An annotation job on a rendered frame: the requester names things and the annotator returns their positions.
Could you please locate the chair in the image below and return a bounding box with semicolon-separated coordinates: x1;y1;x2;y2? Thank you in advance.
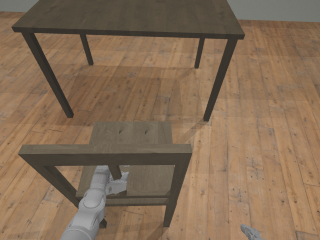
18;121;193;229

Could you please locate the left robot hand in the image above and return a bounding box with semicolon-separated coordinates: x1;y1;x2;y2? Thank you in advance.
89;165;130;195

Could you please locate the right robot hand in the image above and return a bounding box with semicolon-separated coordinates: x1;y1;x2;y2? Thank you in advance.
240;224;265;240

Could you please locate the table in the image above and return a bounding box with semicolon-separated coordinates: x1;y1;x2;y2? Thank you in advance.
11;0;245;122

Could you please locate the left robot forearm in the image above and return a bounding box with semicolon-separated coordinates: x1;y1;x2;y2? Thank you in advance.
59;187;107;240

